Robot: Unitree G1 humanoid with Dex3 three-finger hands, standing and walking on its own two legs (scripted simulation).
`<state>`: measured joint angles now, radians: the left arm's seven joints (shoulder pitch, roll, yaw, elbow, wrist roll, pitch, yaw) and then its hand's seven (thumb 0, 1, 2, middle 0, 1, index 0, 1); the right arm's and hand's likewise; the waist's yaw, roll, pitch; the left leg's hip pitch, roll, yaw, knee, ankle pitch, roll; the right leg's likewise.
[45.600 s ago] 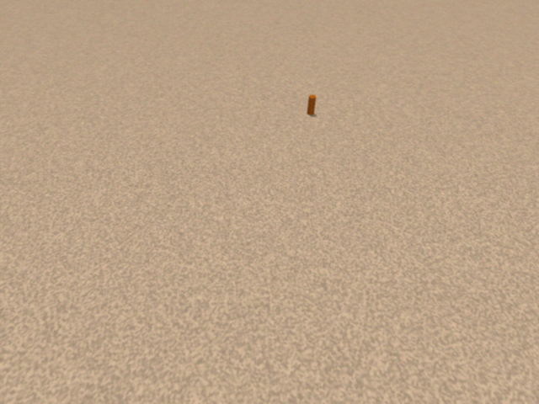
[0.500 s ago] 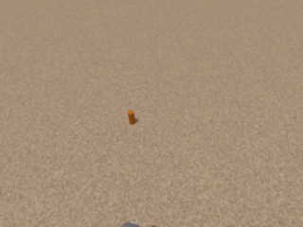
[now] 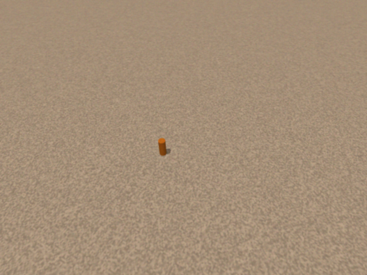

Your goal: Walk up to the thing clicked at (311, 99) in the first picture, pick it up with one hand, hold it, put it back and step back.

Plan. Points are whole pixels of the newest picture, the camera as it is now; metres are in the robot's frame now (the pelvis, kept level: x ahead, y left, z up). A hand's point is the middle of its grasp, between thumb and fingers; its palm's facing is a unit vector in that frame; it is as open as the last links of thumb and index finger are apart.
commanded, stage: step back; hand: left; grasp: from above
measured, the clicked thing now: (162, 147) +1.07 +0.20 -0.70
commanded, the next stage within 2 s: stand in 0.50 s
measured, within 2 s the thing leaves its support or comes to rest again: neither
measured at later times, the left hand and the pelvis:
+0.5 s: hand out of the picture +0.11 +0.29 -0.15, palm faces +0.01 -0.93 -0.36, open 7.4 cm; pelvis +0.04 +0.02 +0.01, yaw +0 degrees
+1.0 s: hand out of the picture +0.10 +0.28 -0.14, palm faces -0.03 -0.94 -0.34, open 7.4 cm; pelvis +0.03 +0.03 +0.02, yaw +0 degrees
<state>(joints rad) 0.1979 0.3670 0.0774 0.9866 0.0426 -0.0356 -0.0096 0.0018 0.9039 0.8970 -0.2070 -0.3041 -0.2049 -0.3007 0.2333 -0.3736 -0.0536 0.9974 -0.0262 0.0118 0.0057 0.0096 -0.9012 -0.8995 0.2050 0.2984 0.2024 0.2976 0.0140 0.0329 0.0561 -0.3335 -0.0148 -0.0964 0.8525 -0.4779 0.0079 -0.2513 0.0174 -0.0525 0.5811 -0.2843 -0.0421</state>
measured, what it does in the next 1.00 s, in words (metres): steps on the spot: left foot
